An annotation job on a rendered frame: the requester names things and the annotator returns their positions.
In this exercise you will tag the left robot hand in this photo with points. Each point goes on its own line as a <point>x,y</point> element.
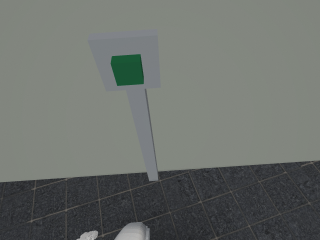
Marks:
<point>92,235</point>

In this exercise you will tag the button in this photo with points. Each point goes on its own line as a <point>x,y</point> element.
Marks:
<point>127,69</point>

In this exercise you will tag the robot left thigh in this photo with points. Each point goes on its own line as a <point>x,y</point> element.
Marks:
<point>134,231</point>

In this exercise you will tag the panel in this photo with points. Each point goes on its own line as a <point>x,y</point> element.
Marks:
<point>144,42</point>

